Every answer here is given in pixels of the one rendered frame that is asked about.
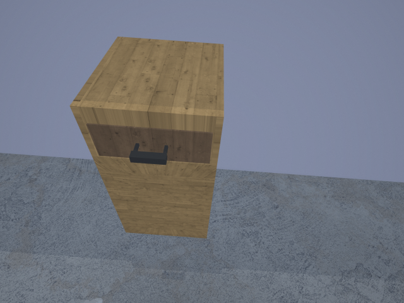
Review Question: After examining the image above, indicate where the cabinet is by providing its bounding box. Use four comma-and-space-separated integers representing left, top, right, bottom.
70, 37, 224, 239

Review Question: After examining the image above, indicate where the drawer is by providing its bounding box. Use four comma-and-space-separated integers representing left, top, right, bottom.
86, 123, 213, 163

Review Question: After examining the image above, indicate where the handle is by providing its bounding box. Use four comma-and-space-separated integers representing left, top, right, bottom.
129, 143, 168, 165

